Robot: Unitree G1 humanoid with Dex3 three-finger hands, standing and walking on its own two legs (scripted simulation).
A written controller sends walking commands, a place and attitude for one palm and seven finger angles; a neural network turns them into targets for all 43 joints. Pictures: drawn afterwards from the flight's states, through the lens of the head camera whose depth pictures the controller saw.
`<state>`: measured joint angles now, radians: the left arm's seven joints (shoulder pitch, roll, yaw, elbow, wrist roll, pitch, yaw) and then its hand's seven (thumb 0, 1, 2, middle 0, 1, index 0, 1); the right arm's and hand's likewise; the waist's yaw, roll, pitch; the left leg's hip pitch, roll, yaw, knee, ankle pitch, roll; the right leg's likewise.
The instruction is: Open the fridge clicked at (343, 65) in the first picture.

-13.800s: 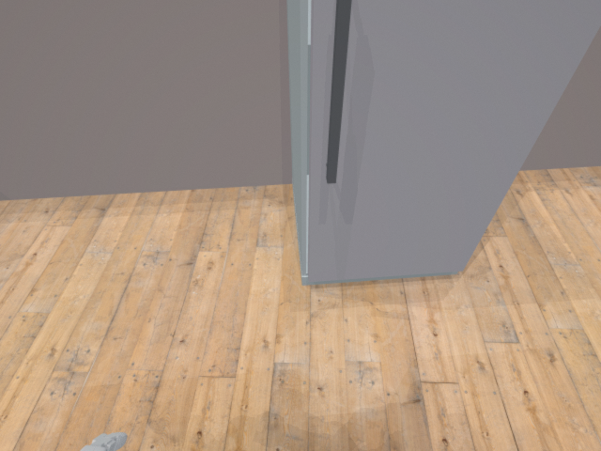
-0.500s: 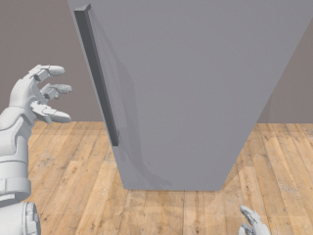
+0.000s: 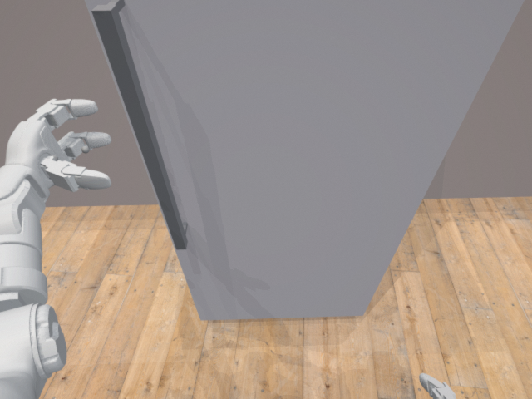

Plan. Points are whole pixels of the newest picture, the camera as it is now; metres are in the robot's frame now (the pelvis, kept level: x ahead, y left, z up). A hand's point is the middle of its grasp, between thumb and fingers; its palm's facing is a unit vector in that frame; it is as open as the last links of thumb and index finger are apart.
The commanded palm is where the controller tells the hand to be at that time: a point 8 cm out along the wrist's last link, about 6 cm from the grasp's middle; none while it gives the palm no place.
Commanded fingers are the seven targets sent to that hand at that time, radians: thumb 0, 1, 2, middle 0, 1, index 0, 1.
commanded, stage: move the hooked fingers beside the handle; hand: left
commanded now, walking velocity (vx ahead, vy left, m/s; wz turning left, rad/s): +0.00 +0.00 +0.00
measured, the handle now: (158, 155) +0.49 +0.21 +0.12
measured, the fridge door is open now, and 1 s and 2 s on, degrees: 0 0 0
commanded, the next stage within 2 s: feel for the door with the fingertips in 0.98 s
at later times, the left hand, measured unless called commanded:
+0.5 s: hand (89, 140) +0.43 +0.28 +0.19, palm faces +0.09 -1.00 +0.03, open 14.0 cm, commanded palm +0.40 +0.33 +0.19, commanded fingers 0.00 -0.50 0.30 -0.30 -1.20 -0.30 -1.20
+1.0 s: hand (90, 143) +0.43 +0.28 +0.19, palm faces +0.10 -1.00 +0.01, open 14.0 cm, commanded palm +0.40 +0.33 +0.19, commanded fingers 0.00 -0.50 0.30 -0.30 -1.20 -0.30 -1.20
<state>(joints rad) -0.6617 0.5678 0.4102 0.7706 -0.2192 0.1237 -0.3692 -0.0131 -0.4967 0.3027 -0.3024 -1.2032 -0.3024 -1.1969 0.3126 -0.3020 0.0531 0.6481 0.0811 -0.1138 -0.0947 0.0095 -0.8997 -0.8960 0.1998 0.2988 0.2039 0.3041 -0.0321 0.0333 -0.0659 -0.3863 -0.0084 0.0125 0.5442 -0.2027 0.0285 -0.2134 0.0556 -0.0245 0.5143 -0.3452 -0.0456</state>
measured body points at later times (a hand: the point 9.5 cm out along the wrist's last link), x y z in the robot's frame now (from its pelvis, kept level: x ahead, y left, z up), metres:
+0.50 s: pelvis +0.01 +0.01 +0.00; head +0.02 +0.01 +0.45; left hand +0.42 +0.33 +0.19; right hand +0.06 -0.27 -0.11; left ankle +0.05 +0.10 -0.73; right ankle -0.05 -0.09 -0.73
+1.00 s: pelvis +0.00 +0.01 +0.00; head +0.02 +0.02 +0.45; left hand +0.42 +0.33 +0.19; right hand +0.10 -0.25 -0.10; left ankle +0.05 +0.10 -0.73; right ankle -0.05 -0.09 -0.73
